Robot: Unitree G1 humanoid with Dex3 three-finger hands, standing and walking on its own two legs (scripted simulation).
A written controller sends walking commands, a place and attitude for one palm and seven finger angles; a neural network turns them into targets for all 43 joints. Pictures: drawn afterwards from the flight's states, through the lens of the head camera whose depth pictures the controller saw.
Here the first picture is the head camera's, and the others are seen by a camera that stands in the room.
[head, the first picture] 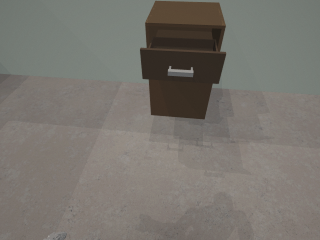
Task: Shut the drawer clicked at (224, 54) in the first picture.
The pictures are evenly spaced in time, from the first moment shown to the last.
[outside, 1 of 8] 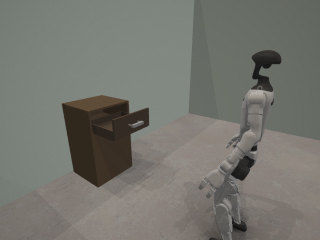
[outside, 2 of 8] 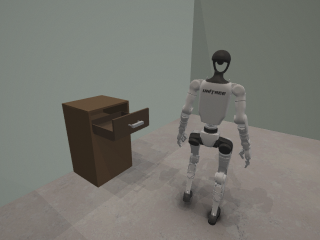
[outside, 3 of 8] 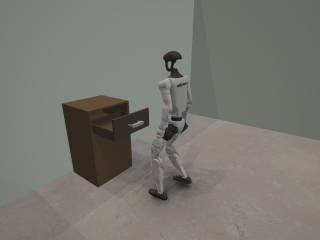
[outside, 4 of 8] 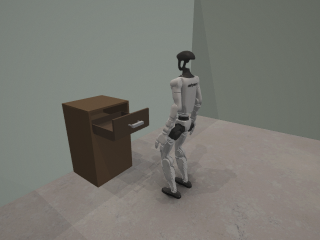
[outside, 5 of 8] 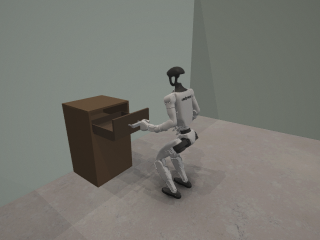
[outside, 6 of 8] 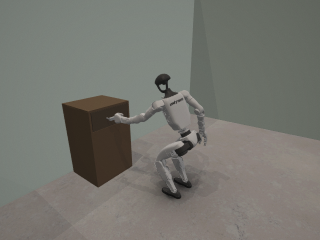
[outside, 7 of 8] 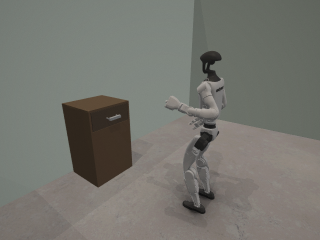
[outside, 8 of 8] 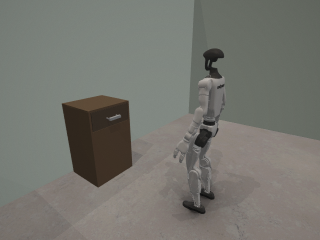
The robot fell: no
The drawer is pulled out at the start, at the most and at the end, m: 0.30 0.30 0.00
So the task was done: yes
